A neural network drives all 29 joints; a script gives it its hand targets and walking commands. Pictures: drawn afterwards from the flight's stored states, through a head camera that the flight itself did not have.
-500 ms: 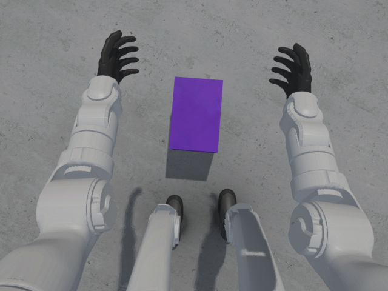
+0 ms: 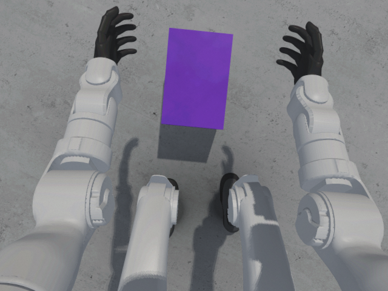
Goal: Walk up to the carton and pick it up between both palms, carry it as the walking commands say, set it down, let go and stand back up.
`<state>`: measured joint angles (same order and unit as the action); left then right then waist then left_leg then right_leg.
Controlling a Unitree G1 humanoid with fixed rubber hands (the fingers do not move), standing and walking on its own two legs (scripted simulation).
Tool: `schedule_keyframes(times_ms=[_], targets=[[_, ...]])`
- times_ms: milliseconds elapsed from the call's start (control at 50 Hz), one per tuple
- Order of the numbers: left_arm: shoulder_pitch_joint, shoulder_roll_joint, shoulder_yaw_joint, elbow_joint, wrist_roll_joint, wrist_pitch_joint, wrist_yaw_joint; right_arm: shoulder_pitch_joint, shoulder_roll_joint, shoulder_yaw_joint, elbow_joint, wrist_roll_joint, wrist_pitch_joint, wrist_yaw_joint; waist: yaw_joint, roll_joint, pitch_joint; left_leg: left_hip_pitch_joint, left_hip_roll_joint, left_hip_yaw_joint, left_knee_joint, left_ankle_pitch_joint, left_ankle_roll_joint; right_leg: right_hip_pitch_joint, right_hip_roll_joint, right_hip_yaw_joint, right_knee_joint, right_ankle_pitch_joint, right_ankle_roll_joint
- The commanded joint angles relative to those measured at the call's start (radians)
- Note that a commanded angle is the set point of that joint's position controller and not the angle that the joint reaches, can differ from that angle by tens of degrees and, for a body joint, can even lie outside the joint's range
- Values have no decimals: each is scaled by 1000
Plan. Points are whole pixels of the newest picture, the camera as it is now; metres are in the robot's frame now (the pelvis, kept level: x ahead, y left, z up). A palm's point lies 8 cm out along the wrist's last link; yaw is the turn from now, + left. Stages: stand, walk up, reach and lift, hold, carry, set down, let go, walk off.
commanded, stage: reach and lift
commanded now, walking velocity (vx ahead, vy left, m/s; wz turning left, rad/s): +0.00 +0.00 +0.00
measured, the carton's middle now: (196, 85) +0.52 +0.01 -0.45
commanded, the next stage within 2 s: none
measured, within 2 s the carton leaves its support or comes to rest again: neither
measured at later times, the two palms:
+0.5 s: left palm (129, 77) +0.50 +0.17 -0.29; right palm (273, 88) +0.48 -0.17 -0.29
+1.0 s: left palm (139, 84) +0.50 +0.17 -0.37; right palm (263, 89) +0.49 -0.17 -0.36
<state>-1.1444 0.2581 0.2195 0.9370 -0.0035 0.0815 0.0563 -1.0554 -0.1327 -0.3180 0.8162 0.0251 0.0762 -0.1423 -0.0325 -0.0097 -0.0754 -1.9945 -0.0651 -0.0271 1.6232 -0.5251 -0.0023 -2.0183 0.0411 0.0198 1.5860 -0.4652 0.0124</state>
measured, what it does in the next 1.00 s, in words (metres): lowers itself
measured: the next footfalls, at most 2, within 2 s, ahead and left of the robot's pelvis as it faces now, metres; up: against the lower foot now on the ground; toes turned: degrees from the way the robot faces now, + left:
none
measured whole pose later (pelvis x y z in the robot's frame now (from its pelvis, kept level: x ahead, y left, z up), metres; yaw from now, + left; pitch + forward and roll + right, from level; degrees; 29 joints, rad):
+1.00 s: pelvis -0.02 +0.00 -0.16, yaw -1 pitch +38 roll -2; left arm -1.46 0.36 0.03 1.24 -0.15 -0.01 0.08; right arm -1.43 -0.27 -0.17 1.23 0.19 -0.02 -0.13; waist -0.02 -0.03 0.36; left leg -2.26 -0.05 -0.01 2.24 -0.65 0.01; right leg -2.28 0.04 -0.01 2.18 -0.57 0.02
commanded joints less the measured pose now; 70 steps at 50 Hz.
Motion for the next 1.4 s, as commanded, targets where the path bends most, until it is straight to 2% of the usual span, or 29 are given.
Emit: schedule_keyframes(times_ms=[0, 20, 60, 140, 160, 180, 360, 560, 660, 760, 780, 840, 900, 1000, 1040, 1120, 1220, 1240, 1280, 1380], targets=[[-248, 138, 7, -94, -29, -22, 16, -210, -82, 53, -112, 40, -12, -12, 31, 27, -1103, 463, -35, 52, -29, 395, -29, 680, 42, -36, 31, 434, 44], [-252, 133, -7, -62, -33, -22, 15, -211, -79, 57, -70, 38, -9, -13, 23, 26, -1051, 429, -32, 50, -20, 361, -27, 641, 42, -41, 48, 397, 46], [-281, 128, -12, -46, -38, -25, 13, -242, -88, 52, -60, 35, -11, -15, 14, 39, -966, 381, -30, 45, 0, 320, -26, 550, 42, -46, 66, 340, 44], [-329, 115, -38, -27, -67, -32, 16, -292, -114, 44, -30, 39, -21, -17, -7, 50, -926, 351, -24, 40, 59, 299, -26, 479, 37, -50, 120, 309, 39], [-333, 113, -43, -9, -75, -33, 17, -295, -116, 54, -11, 37, -23, -17, -12, 33, -916, 334, -23, 37, 74, 295, -26, 475, 35, -51, 133, 308, 41], [-343, 120, -48, -6, -78, -32, 19, -309, -129, 48, -16, 42, -24, -20, -14, 46, -944, 350, -20, 37, 92, 296, -25, 476, 33, -51, 150, 305, 40], [-423, 161, -70, 49, -96, -53, 44, -401, -163, 88, 77, 96, -48, -18, 22, 41, -870, 308, -1, 25, 200, 261, -21, 382, 20, -46, 263, 260, 42], [-524, 174, -158, 69, -170, -68, 49, -496, -218, 124, 135, 155, -77, -20, -4, 51, -856, 321, 21, -1, 318, 281, -21, 340, 5, -38, 376, 274, 40], [-534, 176, -181, 145, -175, -74, 42, -516, -213, 137, 213, 166, -85, -10, 6, 55, -756, 270, 30, -15, 358, 267, -22, 294, 1, -30, 425, 266, 41], [-573, 193, -174, 147, -171, -99, 34, -556, -200, 139, 225, 168, -107, 1, 10, 36, -673, 204, 28, -31, 397, 291, -18, 260, 5, -17, 466, 306, 37], [-570, 194, -175, 183, -164, -101, 32, -548, -193, 142, 281, 166, -106, 6, 13, 38, -618, 175, 30, -35, 406, 287, -19, 231, 6, -13, 476, 303, 37], [-562, 204, -167, 225, -141, -103, 25, -545, -196, 138, 355, 156, -106, 18, 22, 48, -526, 130, 33, -46, 420, 262, -18, 185, 8, -1, 493, 282, 33], [-569, 194, -177, 219, -145, -112, 22, -558, -201, 132, 322, 161, -121, 18, 15, 74, -563, 163, 30, -45, 432, 287, -17, 205, 14, -3, 502, 306, 28], [-566, 173, -197, 228, -176, -111, 14, -540, -183, 148, 340, 170, -125, 15, -5, 52, -565, 146, 26, -42, 452, 306, -16, 247, 16, -1, 506, 343, 27], [-560, 180, -201, 231, -176, -111, 16, -533, -181, 147, 361, 173, -121, 16, 3, 70, -557, 161, 27, -43, 451, 300, -15, 233, 17, 1, 511, 329, 25], [-581, 180, -197, 219, -176, -111, 16, -560, -184, 148, 343, 173, -124, 17, 5, 62, -537, 147, 25, -41, 450, 280, -11, 223, 14, 1, 508, 311, 24], [-593, 190, -189, 235, -167, -105, 19, -585, -173, 160, 363, 193, -118, 18, 29, 54, -528, 140, 26, -31, 445, 246, -5, 237, 13, 7, 504, 282, 26], [-600, 185, -192, 235, -168, -104, 18, -589, -165, 162, 372, 193, -115, 19, 22, 40, -519, 136, 25, -34, 440, 233, -3, 230, 13, 3, 504, 271, 27], [-616, 169, -196, 232, -165, -103, 17, -613, -161, 159, 356, 193, -118, 20, 18, 55, -516, 140, 25, -31, 439, 225, -2, 227, 15, 2, 502, 264, 25], [-642, 121, -197, 234, -155, -99, 10, -633, -131, 160, 361, 170, -121, 17, 4, 40, -510, 135, 15, -28, 439, 214, -3, 242, 19, -2, 500, 256, 26]])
